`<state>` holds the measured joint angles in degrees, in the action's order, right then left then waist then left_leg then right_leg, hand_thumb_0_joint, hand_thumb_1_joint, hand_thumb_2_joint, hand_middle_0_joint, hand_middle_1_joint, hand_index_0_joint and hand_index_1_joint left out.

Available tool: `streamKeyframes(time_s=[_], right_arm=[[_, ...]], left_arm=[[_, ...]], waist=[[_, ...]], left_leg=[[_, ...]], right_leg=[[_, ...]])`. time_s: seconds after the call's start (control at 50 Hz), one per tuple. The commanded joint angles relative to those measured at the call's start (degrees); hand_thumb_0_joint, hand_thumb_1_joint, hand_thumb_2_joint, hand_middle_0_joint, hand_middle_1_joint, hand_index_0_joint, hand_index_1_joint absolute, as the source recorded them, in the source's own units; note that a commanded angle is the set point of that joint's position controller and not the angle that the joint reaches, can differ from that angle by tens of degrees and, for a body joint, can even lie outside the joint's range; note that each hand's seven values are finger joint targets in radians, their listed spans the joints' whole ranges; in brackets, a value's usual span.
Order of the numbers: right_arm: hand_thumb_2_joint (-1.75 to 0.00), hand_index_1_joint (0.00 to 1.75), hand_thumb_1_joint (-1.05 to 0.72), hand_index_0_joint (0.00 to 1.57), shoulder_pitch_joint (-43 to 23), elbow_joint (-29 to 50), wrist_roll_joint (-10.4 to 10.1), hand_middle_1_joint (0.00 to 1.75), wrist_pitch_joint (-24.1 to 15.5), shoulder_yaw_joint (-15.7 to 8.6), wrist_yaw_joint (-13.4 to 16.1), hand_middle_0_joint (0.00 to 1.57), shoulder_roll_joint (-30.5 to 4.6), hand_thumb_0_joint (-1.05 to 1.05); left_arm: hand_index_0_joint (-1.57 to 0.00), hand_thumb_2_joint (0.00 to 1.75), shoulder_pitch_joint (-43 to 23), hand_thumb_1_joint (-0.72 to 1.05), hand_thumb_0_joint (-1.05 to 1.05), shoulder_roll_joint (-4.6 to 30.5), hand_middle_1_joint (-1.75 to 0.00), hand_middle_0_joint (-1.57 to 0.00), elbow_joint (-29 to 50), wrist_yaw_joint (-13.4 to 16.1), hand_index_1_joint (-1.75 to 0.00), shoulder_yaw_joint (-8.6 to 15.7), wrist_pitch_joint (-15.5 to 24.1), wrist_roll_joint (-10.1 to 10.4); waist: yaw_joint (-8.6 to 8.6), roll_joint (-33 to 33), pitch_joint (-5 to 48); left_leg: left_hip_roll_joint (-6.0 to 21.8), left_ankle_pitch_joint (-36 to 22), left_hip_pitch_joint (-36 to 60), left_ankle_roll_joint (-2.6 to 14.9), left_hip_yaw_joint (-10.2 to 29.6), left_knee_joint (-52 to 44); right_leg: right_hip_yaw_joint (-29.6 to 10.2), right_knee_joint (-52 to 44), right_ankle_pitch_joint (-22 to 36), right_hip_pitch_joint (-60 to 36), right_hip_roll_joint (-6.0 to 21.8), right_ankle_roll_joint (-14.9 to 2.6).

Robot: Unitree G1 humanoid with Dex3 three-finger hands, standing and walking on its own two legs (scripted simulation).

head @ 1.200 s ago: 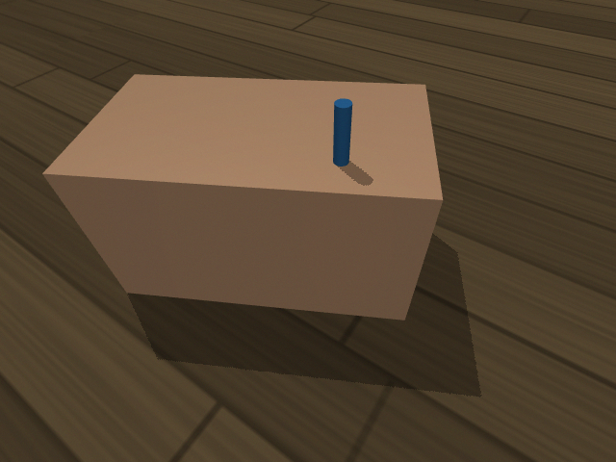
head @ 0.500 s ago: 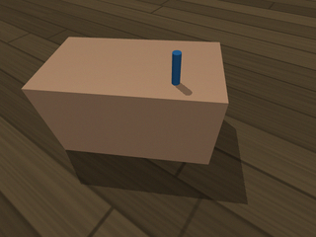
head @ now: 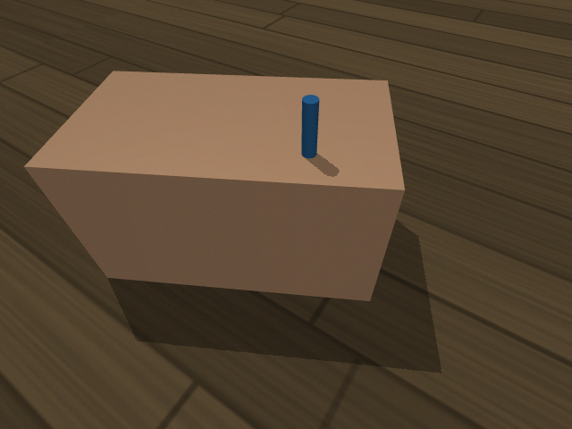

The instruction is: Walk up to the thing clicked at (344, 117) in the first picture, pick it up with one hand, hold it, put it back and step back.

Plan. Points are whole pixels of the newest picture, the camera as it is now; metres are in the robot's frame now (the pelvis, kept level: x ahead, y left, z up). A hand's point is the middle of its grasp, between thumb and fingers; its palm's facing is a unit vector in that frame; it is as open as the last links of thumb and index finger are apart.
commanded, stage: walk up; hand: left
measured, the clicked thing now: (309, 128) +0.87 +0.00 -0.09
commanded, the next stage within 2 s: none
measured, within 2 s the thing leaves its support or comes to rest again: neither
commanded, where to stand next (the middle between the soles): +0.42 -0.17 m, yaw -5 degrees
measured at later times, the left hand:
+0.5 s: hand out of the picture +0.17 +0.17 -0.16, palm faces -0.08 -0.94 -0.32, open 7.4 cm
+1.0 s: hand (270, 274) +0.44 +0.08 -0.14, palm faces -0.15 -0.90 -0.41, open 7.4 cm
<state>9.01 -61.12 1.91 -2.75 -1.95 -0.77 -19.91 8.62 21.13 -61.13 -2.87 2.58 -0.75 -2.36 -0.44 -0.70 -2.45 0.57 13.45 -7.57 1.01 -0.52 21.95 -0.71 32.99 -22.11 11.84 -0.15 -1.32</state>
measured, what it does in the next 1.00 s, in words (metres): walks ahead: right foot, then left foot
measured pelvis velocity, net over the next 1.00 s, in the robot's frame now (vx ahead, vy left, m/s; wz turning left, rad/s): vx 0.29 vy -0.18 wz -0.12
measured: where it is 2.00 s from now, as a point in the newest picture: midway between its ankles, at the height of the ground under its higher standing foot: (363, 398)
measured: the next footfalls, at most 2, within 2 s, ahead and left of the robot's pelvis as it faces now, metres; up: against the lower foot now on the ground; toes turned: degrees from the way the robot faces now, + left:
right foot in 0.22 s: +0.15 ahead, -0.21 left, +0.00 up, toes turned -5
left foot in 0.54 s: +0.27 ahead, +0.01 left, +0.00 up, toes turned -1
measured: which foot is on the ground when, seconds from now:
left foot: down 0.00-0.22, up 0.24-0.52, down 0.54-0.92, up 0.94-1.00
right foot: up 0.00-0.20, down 0.22-0.56, up 0.58-0.88, down 0.90-1.00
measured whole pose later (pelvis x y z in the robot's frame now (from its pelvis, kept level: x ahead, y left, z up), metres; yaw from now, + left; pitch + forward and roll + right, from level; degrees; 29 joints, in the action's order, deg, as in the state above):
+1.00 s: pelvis +0.29 -0.18 -0.03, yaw -7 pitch -3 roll +0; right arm 21.1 -48.9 0.6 -1.9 -3.1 -0.6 -25.5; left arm 12.3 23.7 -45.8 -3.6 4.0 3.4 -0.5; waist 1.0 2.1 -6.5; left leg 3.6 28.8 -18.9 1.8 1.5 61.8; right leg 1.9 40.1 -15.2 21.5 1.8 -1.0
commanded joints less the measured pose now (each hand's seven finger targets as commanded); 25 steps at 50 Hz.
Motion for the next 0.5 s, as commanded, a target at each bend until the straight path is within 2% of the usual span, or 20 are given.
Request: streamKeyframes(time_s=[0.0,0.04,0.08,0.12,0.14,0.16,0.18,0.2,0.22,0.24,0.26,0.28,0.3,0.34,0.38,0.42,0.44,0.46,0.48], right_arm=[[-0.9,0.3,-0.9,0.2,4.84,5.25,-0.01,0.3,-2.7,-6.37,2.04,0.2,-20.67,0.0],[-0.9,0.3,-0.9,0.2,1.87,7.98,0.46,0.3,-2.88,-6.46,1.65,0.2,-19.78,0.0],[-0.9,0.3,-0.9,0.2,1.07,9.5,0.96,0.3,-2.82,-6.9,1.13,0.2,-19.9,0.0],[-0.9,0.3,-0.9,0.2,-0.94,10.69,1.06,0.3,-2.64,-6.84,0.75,0.2,-19.86,0.0],[-0.9,0.3,-0.9,0.2,-1.44,11.01,1.12,0.3,-2.3,-6.7,0.63,0.2,-19.19,0.0],[-0.9,0.3,-0.9,0.2,-2.16,11.65,1.05,0.3,-1.76,-6.59,0.6,0.2,-18.81,0.0],[-0.9,0.3,-0.9,0.2,-0.84,11.73,1.32,0.3,-1.26,-5.8,0.56,0.2,-16.32,0.0],[-0.9,0.3,-0.9,0.2,2.32,12.28,1.02,0.3,-0.95,-4.44,0.66,0.2,-12.51,0.0],[-0.9,0.3,-0.9,0.2,2.11,14.81,-0.66,0.3,-0.94,-3.4,0.39,0.2,-10.95,0.0],[-0.9,0.3,-0.9,0.2,1.0,13.89,-0.14,0.3,-0.61,-5.05,0.67,0.2,-16.33,0.0],[-0.9,0.3,-0.9,0.2,2.97,12.68,-1.05,0.3,-0.8,-5.44,0.57,0.2,-18.3,0.0],[-0.9,0.3,-0.9,0.2,5.31,11.38,-1.35,0.3,-0.95,-5.33,0.31,0.2,-17.83,0.0],[-0.9,0.3,-0.9,0.2,7.74,10.44,-1.47,0.3,-1.03,-5.12,0.26,0.2,-17.34,0.0],[-0.9,0.3,-0.9,0.2,10.19,10.31,-1.02,0.3,-1.19,-4.86,-0.6,0.2,-15.85,0.0],[-0.9,0.3,-0.9,0.2,8.64,12.23,-0.63,0.3,-1.27,-5.04,-1.3,0.2,-15.19,0.0],[-0.9,0.3,-0.9,0.2,8.2,13.35,-0.53,0.3,-1.59,-5.34,-1.47,0.2,-14.92,0.0],[-0.9,0.3,-0.9,0.2,8.49,13.6,-0.48,0.3,-1.85,-5.49,-1.45,0.2,-14.76,0.0],[-0.9,0.3,-0.9,0.2,10.57,13.57,-0.53,0.3,-2.25,-5.73,-1.28,0.2,-14.84,0.0],[-0.9,0.3,-0.9,0.2,13.47,12.75,-0.59,0.3,-2.77,-6.1,-0.93,0.2,-14.69,0.0]], left_arm=[[-0.2,0.9,-3.53,0.9,0.0,13.08,-0.3,-0.2,9.15,-0.89,-0.3,4.31,0.84,-0.07],[-0.2,0.9,-0.49,0.9,0.0,12.84,-0.3,-0.2,9.8,-2.01,-0.3,4.59,1.0,0.16],[-0.2,0.9,-1.18,0.9,0.0,12.65,-0.3,-0.2,10.96,-3.08,-0.3,4.83,1.05,-0.13],[-0.2,0.9,2.05,0.9,0.0,12.37,-0.3,-0.2,10.73,-3.33,-0.3,5.06,1.2,0.03],[-0.2,0.9,4.19,0.9,0.0,12.43,-0.3,-0.2,9.68,-3.17,-0.3,5.32,1.36,-0.02],[-0.2,0.9,8.19,0.9,0.0,12.67,-0.3,-0.2,8.56,-2.83,-0.3,5.68,1.63,-0.12],[-0.2,0.9,13.63,0.9,0.0,14.52,-0.3,-0.2,6.74,-2.19,-0.3,6.65,2.07,-0.27],[-0.2,0.9,19.44,0.9,0.0,18.76,-0.3,-0.2,6.2,-1.24,-0.3,8.07,2.58,-0.59],[-0.2,0.9,19.9,0.9,0.0,23.55,-0.3,-0.2,9.13,-0.69,-0.3,8.57,2.92,-0.42],[-0.2,0.9,13.78,0.9,0.0,24.43,-0.3,-0.2,11.4,-0.71,-0.3,8.13,2.98,0.18],[-0.2,0.9,9.93,0.9,0.0,22.36,-0.3,-0.2,13.3,-0.57,-0.3,7.75,2.92,1.14],[-0.2,0.9,7.5,0.9,0.0,20.49,-0.3,-0.2,13.73,-0.2,-0.3,7.06,3.09,1.36],[-0.2,0.9,6.72,0.9,0.0,18.84,-0.3,-0.2,14.49,0.15,-0.3,6.55,3.16,1.21],[-0.2,0.9,7.45,0.9,0.0,17.58,-0.3,-0.2,14.65,-0.02,-0.3,5.98,3.38,1.08],[-0.2,0.9,8.33,0.9,0.0,17.83,-0.3,-0.2,15.53,-0.08,-0.3,5.94,3.58,0.85],[-0.2,0.9,8.48,0.9,0.0,17.77,-0.3,-0.2,16.61,-0.14,-0.3,5.74,3.79,1.11],[-0.2,0.9,7.6,0.9,0.0,17.87,-0.3,-0.2,17.35,-0.21,-0.3,5.56,3.8,1.13],[-0.2,0.9,5.81,0.9,0.0,17.92,-0.3,-0.2,18.26,-0.31,-0.3,5.29,3.79,1.13],[-0.2,0.9,4.63,0.9,0.0,17.22,-0.3,-0.2,18.77,-0.42,-0.3,4.94,3.49,1.23]], waist=[[2.22,3.58,-3.84],[0.49,7.78,-2.35],[0.87,10.23,-2.75],[-1.19,11.22,-1.89],[-2.27,9.5,-1.58],[-4.37,6.36,-0.65],[-6.26,-1.96,1.64],[-8.74,-16.05,2.63],[-8.37,-24.53,2.14],[-5.52,-13.12,-2.03],[-3.39,-6.07,-3.76],[-1.62,-5.23,-4.11],[-0.99,-6.55,-3.57],[-0.49,-8.72,-3.32],[-1.16,-9.0,-3.93],[-1.27,-7.79,-2.93],[-0.76,-7.27,-2.35],[1.04,-6.0,-1.68],[3.26,-3.18,-0.67]], left_leg=[[21.61,20.73,6.59,12.68,23.88,-12.36],[19.54,16.98,5.87,11.89,17.14,-11.55],[17.38,12.12,0.56,10.83,10.73,-10.07],[14.32,10.24,-5.27,8.72,5.27,-6.63],[12.5,12.45,-9.6,7.72,2.93,-3.83],[10.68,13.84,-13.09,6.91,0.44,2.52],[7.54,15.22,-17.22,5.79,-1.83,14.46],[2.92,19.24,-25.38,4.16,-5.75,31.48],[-3.59,23.91,-32.51,1.45,-3.32,43.61],[0.73,20.91,-28.23,0.85,3.72,46.14],[3.41,16.18,-28.24,0.95,4.51,46.77],[5.08,13.31,-27.56,1.17,4.1,45.16],[5.65,11.38,-25.1,1.21,3.43,41.88],[5.51,11.66,-19.81,0.67,1.87,33.05],[4.89,12.39,-17.3,0.28,0.63,26.22],[4.02,8.0,-14.11,0.36,-0.54,21.46],[3.56,6.25,-11.74,0.43,-1.14,19.04],[3.25,2.71,-5.91,0.54,-1.77,16.04],[1.41,-0.58,0.74,0.48,-3.58,10.78]], right_leg=[[-9.68,20.6,-2.42,25.57,5.15,-0.61],[-7.25,16.43,-2.03,22.67,6.49,0.26],[-4.05,10.19,-0.97,15.8,6.55,0.82],[-0.94,4.51,2.72,5.87,5.35,0.31],[1.49,2.05,6.18,0.01,3.98,0.4],[4.97,-1.27,9.46,-6.67,1.63,0.47],[5.32,-1.37,8.07,-13.99,-0.89,0.9],[-3.51,-7.79,-3.98,-19.83,2.86,-0.81],[-35.71,-24.23,-21.42,-14.26,18.09,-8.42],[-43.11,-25.75,-25.29,-4.44,23.02,-14.1],[-36.16,-23.64,-22.92,-3.81,20.78,-14.45],[-30.23,-21.87,-18.88,-2.4,18.37,-13.51],[-25.18,-20.28,-14.71,-1.24,15.93,-12.19],[-18.01,-18.77,-6.26,2.16,13.37,-12.01],[-16.03,-18.38,-4.76,4.71,13.39,-12.65],[-14.65,-17.71,-4.89,5.55,12.84,-11.97],[-14.27,-16.93,-4.26,6.37,13.07,-11.65],[-12.97,-14.63,-4.13,10.24,12.89,-11.03],[-9.75,-9.48,-3.72,13.6,10.52,-9.82]])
